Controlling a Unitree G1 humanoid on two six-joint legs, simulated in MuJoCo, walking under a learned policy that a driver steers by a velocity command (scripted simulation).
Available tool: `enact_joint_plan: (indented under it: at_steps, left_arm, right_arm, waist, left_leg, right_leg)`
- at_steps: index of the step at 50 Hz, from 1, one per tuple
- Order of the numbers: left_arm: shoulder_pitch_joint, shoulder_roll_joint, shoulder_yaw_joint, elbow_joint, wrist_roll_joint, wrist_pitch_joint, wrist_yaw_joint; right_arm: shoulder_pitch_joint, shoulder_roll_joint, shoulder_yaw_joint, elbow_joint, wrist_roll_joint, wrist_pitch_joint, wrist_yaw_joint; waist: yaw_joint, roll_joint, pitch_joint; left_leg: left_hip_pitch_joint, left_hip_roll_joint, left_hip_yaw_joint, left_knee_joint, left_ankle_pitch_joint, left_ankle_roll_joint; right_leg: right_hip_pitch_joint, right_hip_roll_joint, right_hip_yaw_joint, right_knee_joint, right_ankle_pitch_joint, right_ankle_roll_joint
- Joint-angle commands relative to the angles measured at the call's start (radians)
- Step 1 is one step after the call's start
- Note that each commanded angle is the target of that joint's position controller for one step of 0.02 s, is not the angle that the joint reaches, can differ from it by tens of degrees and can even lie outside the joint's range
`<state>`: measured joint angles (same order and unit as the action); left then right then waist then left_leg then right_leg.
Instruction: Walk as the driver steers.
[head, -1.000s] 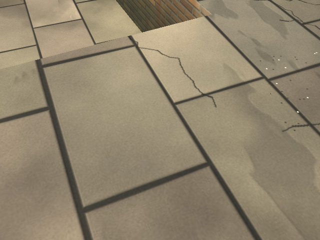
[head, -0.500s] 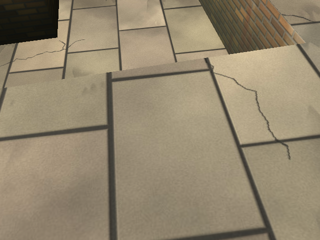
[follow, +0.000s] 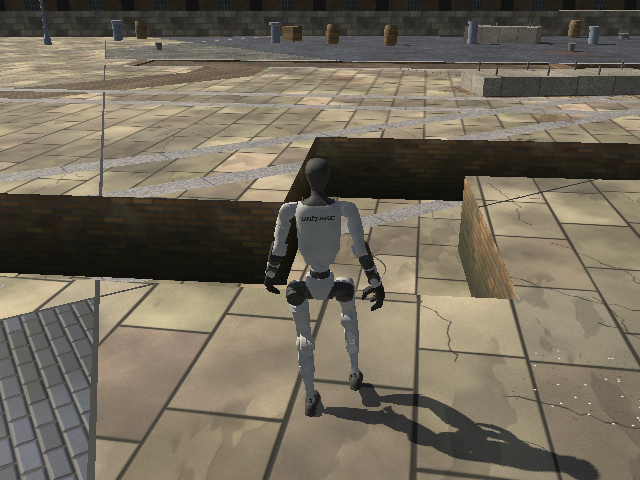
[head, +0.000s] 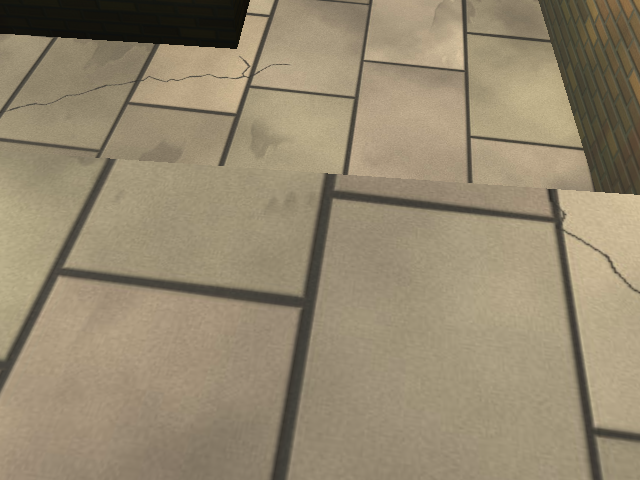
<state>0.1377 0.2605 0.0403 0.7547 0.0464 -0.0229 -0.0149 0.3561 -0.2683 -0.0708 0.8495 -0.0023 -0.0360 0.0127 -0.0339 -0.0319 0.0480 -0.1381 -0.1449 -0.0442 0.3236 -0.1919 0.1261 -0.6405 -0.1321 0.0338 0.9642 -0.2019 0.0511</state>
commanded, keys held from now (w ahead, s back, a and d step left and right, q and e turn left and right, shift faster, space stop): w+q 0.26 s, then w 0.28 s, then no key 0.46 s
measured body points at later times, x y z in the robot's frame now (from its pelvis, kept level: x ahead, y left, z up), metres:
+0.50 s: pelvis +0.27 -0.04 +0.00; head +0.30 -0.05 +0.45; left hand +0.25 +0.24 -0.11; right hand +0.46 -0.27 -0.12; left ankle +0.26 +0.10 -0.67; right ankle +0.29 -0.13 -0.74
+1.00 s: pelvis +0.42 +0.04 +0.00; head +0.44 +0.05 +0.45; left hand +0.41 +0.29 -0.16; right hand +0.56 -0.17 -0.14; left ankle +0.46 +0.12 -0.74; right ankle +0.46 -0.10 -0.72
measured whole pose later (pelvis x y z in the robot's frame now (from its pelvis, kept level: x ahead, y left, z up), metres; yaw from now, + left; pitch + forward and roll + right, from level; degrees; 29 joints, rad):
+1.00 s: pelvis +0.42 +0.04 +0.00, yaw +15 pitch -1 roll +0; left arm 0.23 0.21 0.02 0.94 0.02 0.03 0.02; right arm 0.21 -0.18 0.01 0.91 -0.02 -0.04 -0.01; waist 0.00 -0.03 0.06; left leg -0.27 -0.05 0.06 0.39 -0.11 0.08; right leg -0.33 -0.03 0.01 0.72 -0.39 0.01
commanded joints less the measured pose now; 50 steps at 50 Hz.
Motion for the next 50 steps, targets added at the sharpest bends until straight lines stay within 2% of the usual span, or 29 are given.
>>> enact_joint_plan:
  at_steps: [1,7,9,11,12,13,14,15,16,17,18,20,23,27,30,33,34,35,36,37,38,39,40,41,42,43,45,47,50]
  left_arm:
    - [-0.068,0.069,0.014,-0.075,-0.003,-0.002,-0.003]
    - [-0.219,0.076,0.003,-0.139,-0.017,-0.022,-0.012]
    - [-0.181,0.095,0.006,-0.139,-0.020,-0.031,-0.009]
    - [-0.024,0.131,0.022,-0.095,-0.023,-0.041,0.005]
    - [0.107,0.160,0.035,-0.063,-0.016,-0.054,0.018]
    - [0.269,0.235,0.051,-0.057,0.008,-0.061,0.037]
    - [0.247,0.317,0.067,-0.060,0.019,-0.049,0.039]
    - [0.189,0.231,0.058,-0.062,-0.001,-0.037,0.032]
    - [0.128,0.140,0.036,-0.069,-0.011,-0.037,0.025]
    - [0.097,0.097,0.024,-0.058,-0.011,-0.041,0.019]
    - [0.103,0.085,0.019,-0.043,-0.011,-0.048,0.018]
    - [0.137,0.090,0.018,-0.008,-0.019,-0.068,0.012]
    - [0.175,0.106,0.025,0.026,-0.031,-0.089,0.002]
    - [0.211,0.103,0.024,0.064,-0.035,-0.083,-0.002]
    - [0.252,0.109,0.022,0.100,-0.038,-0.076,-0.003]
    - [0.285,0.127,0.024,0.134,-0.039,-0.066,0.002]
    - [0.276,0.131,0.024,0.139,-0.041,-0.062,0.006]
    - [0.264,0.130,0.023,0.143,-0.047,-0.055,0.010]
    - [0.279,0.112,0.017,0.145,-0.052,-0.054,0.013]
    - [0.313,0.062,0.001,0.110,-0.054,-0.056,0.018]
    - [0.460,-0.003,-0.017,0.137,-0.085,-0.036,0.023]
    - [0.394,0.087,0.008,0.158,-0.058,-0.010,0.033]
    - [0.317,0.075,0.009,0.138,-0.047,-0.003,0.031]
    - [0.278,0.052,0.004,0.139,-0.037,0.001,0.031]
    - [0.264,0.047,0.005,0.145,-0.027,0.010,0.029]
    - [0.300,0.028,0.001,0.164,-0.021,0.023,0.026]
    - [0.319,0.005,-0.005,0.189,-0.023,0.041,0.026]
    - [0.272,-0.008,-0.010,0.192,-0.024,0.051,0.028]
    - [0.224,0.005,-0.009,0.205,-0.025,0.064,0.037]
  right_arm:
    - [0.037,-0.152,-0.036,-0.055,0.002,-0.018,-0.003]
    - [0.118,-0.168,-0.039,-0.045,-0.012,-0.015,-0.017]
    - [0.088,-0.184,-0.043,-0.057,-0.015,-0.015,-0.025]
    - [0.028,-0.202,-0.047,-0.074,-0.016,-0.019,-0.022]
    - [0.015,-0.192,-0.043,-0.074,-0.008,-0.026,-0.013]
    - [0.025,-0.115,-0.021,-0.104,0.003,-0.034,-0.006]
    - [0.160,-0.039,-0.005,-0.128,0.025,-0.030,-0.007]
    - [0.142,-0.123,-0.011,-0.088,-0.013,-0.015,-0.017]
    - [0.072,-0.132,-0.014,-0.084,-0.023,-0.012,-0.008]
    - [0.028,-0.112,-0.009,-0.089,-0.024,-0.011,0.000]
    - [0.012,-0.098,-0.007,-0.090,-0.031,-0.006,0.008]
    - [0.024,-0.081,-0.001,-0.086,-0.039,0.009,0.020]
    - [-0.045,-0.075,0.005,-0.105,-0.040,0.014,0.028]
    - [-0.211,-0.047,0.028,-0.154,-0.040,0.008,0.041]
    - [-0.291,-0.011,0.050,-0.163,-0.036,-0.003,0.039]
    - [-0.276,-0.027,0.050,-0.147,-0.032,-0.013,0.023]
    - [-0.241,-0.037,0.047,-0.130,-0.036,-0.017,0.016]
    - [-0.159,-0.046,0.042,-0.095,-0.044,-0.026,0.009]
    - [-0.070,-0.079,0.033,-0.060,-0.060,-0.038,0.001]
    - [0.043,-0.151,0.019,-0.045,-0.078,-0.046,-0.007]
    - [0.050,-0.187,0.004,-0.041,-0.035,-0.032,-0.014]
    - [0.032,-0.139,0.009,-0.044,0.012,-0.020,-0.015]
    - [-0.053,-0.094,0.026,-0.046,0.011,-0.017,-0.019]
    - [-0.119,-0.046,0.042,-0.048,0.002,-0.016,-0.025]
    - [-0.150,-0.021,0.052,-0.044,0.000,-0.017,-0.031]
    - [-0.170,-0.017,0.055,-0.037,-0.004,-0.017,-0.035]
    - [-0.177,-0.025,0.055,-0.023,-0.013,-0.024,-0.034]
    - [-0.176,-0.031,0.056,-0.003,-0.017,-0.025,-0.031]
    - [-0.157,-0.049,0.050,0.029,-0.018,-0.007,-0.030]
  waist:
    - [-0.009,0.080,-0.007]
    - [-0.061,0.098,-0.003]
    - [-0.029,0.112,-0.008]
    - [0.048,0.111,-0.059]
    - [0.118,0.055,-0.131]
    - [0.172,-0.058,-0.288]
    - [0.080,-0.290,-0.364]
    - [0.063,-0.138,-0.258]
    - [0.057,-0.026,-0.128]
    - [0.047,0.004,-0.067]
    - [0.040,-0.038,-0.045]
    - [0.025,-0.087,-0.042]
    - [0.022,-0.070,-0.039]
    - [0.045,-0.061,-0.004]
    - [0.067,-0.063,0.000]
    - [0.061,-0.086,-0.033]
    - [0.044,-0.085,-0.045]
    - [0.004,-0.059,-0.075]
    - [-0.027,-0.013,-0.131]
    - [-0.044,0.127,-0.258]
    - [-0.010,0.291,-0.431]
    - [-0.027,0.148,-0.391]
    - [0.002,0.144,-0.253]
    - [0.028,0.120,-0.158]
    - [0.053,0.124,-0.104]
    - [0.080,0.142,-0.111]
    - [0.095,0.128,-0.137]
    - [0.086,0.134,-0.131]
    - [0.064,0.152,-0.109]
  left_leg:
    - [0.022,0.253,-0.250,-0.128,0.228,0.128]
    - [0.130,0.270,-0.301,-0.034,0.379,0.106]
    - [0.116,0.279,-0.331,0.006,0.414,0.075]
    - [0.043,0.250,-0.330,0.130,0.540,0.033]
    - [-0.013,0.183,-0.280,0.317,0.532,0.007]
    - [-0.131,0.117,-0.198,0.602,0.275,-0.018]
    - [-0.423,-0.032,-0.094,0.834,-0.381,-0.049]
    - [-0.507,0.065,-0.099,0.925,-0.313,-0.038]
    - [-0.491,0.101,-0.094,0.909,-0.210,-0.040]
    - [-0.464,0.126,-0.083,0.862,-0.156,-0.047]
    - [-0.438,0.145,-0.078,0.823,-0.138,-0.054]
    - [-0.394,0.142,-0.067,0.792,-0.123,-0.067]
    - [-0.460,0.146,-0.064,0.735,-0.073,-0.083]
    - [-0.484,0.184,0.009,0.519,0.064,-0.109]
    - [-0.361,0.167,0.094,0.342,0.121,-0.111]
    - [-0.276,0.138,0.098,0.258,0.125,-0.081]
    - [-0.231,0.126,0.096,0.213,0.127,-0.065]
    - [-0.125,0.110,0.099,0.127,0.185,-0.047]
    - [0.031,0.149,0.070,0.088,0.329,-0.028]
    - [0.281,0.395,-0.139,0.183,0.794,0.025]
    - [0.438,0.605,-0.375,0.188,1.068,0.210]
    - [0.331,0.543,-0.330,0.144,0.958,0.207]
    - [0.219,0.494,-0.256,0.088,0.840,0.176]
    - [0.111,0.448,-0.204,0.038,0.759,0.140]
    - [0.015,0.408,-0.147,0.003,0.742,0.101]
    - [-0.050,0.381,-0.105,-0.016,0.717,0.085]
    - [-0.102,0.356,-0.064,-0.031,0.664,0.083]
    - [-0.124,0.341,-0.053,-0.049,0.508,0.079]
    - [-0.170,0.332,-0.088,-0.087,0.137,0.063]
  right_leg:
    - [-0.044,0.030,-0.023,-0.121,0.118,0.012]
    - [-0.012,0.094,-0.019,-0.318,0.156,-0.009]
    - [0.096,0.111,-0.005,-0.387,0.115,-0.030]
    - [0.350,0.158,-0.024,-0.446,0.039,-0.062]
    - [0.542,0.130,-0.006,-0.512,0.055,-0.089]
    - [0.773,-0.101,0.224,-0.551,-0.175,-0.139]
    - [0.943,-0.331,0.695,-0.681,-0.245,-0.256]
    - [0.823,-0.302,0.743,-0.705,-0.388,-0.271]
    - [0.681,-0.245,0.573,-0.722,-0.357,-0.249]
    - [0.591,-0.187,0.427,-0.737,-0.209,-0.229]
    - [0.545,-0.143,0.322,-0.748,-0.085,-0.210]
    - [0.500,-0.104,0.216,-0.761,0.105,-0.208]
    - [0.527,-0.104,0.139,-0.791,0.211,-0.234]
    - [0.526,-0.067,0.034,-0.829,0.239,-0.227]
    - [0.512,-0.043,-0.044,-0.763,0.553,-0.204]
    - [0.581,-0.060,-0.039,-0.665,0.701,-0.178]
    - [0.600,-0.058,-0.034,-0.616,0.722,-0.166]
    - [0.597,-0.034,-0.046,-0.518,0.725,-0.146]
    - [0.541,0.005,-0.070,-0.388,0.618,-0.121]
    - [0.369,0.051,-0.107,-0.156,0.179,-0.089]
    - [0.231,0.177,-0.083,0.123,-0.451,-0.073]
    - [0.216,0.153,0.005,0.163,-0.444,-0.075]
    - [0.178,0.132,0.010,0.155,-0.405,-0.075]
    - [0.183,0.106,0.012,0.103,-0.348,-0.069]
    - [0.234,0.088,0.013,0.043,-0.295,-0.059]
    - [0.315,0.089,-0.002,0.003,-0.256,-0.049]
    - [0.399,0.105,-0.024,-0.068,-0.226,-0.040]
    - [0.428,0.104,-0.031,-0.193,-0.197,-0.037]
    - [0.471,0.111,-0.046,-0.308,-0.132,-0.044]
